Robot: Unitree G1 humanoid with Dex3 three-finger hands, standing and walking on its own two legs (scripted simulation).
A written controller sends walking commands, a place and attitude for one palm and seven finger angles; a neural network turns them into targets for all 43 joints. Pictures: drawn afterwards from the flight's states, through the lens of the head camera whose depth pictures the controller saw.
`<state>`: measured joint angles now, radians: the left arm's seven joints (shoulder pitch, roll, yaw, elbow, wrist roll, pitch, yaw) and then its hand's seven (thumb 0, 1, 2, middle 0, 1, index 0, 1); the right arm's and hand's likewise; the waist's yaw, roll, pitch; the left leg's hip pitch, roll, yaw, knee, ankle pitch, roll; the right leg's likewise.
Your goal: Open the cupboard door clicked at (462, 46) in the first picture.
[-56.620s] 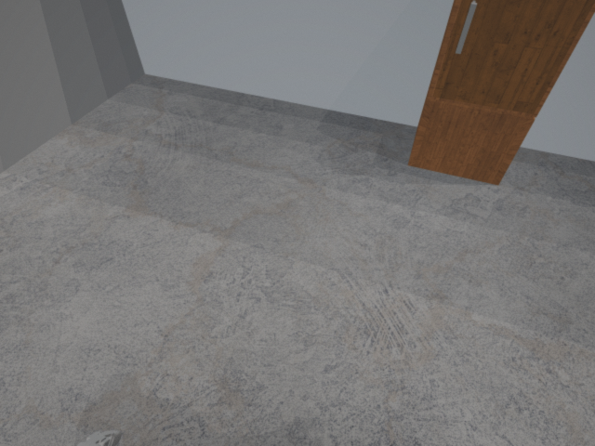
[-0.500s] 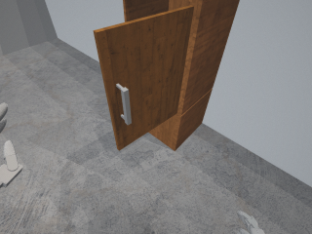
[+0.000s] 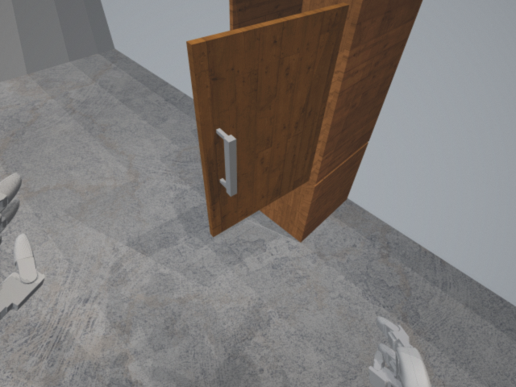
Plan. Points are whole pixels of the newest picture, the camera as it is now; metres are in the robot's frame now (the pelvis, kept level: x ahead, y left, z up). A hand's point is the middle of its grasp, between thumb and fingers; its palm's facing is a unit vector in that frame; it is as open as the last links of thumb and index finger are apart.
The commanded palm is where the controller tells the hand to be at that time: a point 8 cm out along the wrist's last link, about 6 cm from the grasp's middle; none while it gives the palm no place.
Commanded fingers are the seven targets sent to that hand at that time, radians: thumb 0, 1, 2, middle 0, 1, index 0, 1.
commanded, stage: stop stepping back and stand still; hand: left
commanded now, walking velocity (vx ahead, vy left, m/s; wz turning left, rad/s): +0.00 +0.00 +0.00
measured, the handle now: (226, 163) +0.61 +0.12 -0.04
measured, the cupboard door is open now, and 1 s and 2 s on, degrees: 83 83 83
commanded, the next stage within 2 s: let the arm hang, fingers relaxed in 0.44 s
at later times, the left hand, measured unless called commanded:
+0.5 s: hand (39, 270) +0.21 +0.27 +0.15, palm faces +0.38 -0.79 -0.49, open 7.4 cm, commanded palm +0.15 +0.31 +0.18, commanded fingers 0.00 0.90 0.90 -0.20 -0.30 -0.20 -0.30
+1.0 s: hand out of the picture -0.05 +0.18 -0.18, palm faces +0.05 -0.98 -0.18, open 7.2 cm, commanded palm none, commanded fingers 0.00 0.90 0.90 -0.20 -0.30 -0.20 -0.30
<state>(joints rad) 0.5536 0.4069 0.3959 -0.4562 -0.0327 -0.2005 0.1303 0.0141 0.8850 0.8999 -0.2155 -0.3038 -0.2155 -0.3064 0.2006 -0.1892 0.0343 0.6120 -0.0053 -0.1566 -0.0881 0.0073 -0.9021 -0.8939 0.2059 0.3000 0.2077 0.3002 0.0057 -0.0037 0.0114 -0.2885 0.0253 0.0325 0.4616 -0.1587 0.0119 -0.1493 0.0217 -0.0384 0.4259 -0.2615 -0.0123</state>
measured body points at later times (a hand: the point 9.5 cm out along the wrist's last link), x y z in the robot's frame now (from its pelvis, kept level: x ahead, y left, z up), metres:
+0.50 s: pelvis +0.01 +0.01 +0.00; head +0.02 +0.01 +0.45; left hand +0.18 +0.31 +0.18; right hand +0.17 -0.23 -0.08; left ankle +0.06 +0.11 -0.74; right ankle -0.02 -0.11 -0.74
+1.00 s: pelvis -0.01 -0.01 +0.00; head +0.03 +0.01 +0.45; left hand -0.05 +0.23 -0.16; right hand +0.02 -0.27 -0.15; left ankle +0.06 +0.11 -0.74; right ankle -0.02 -0.11 -0.74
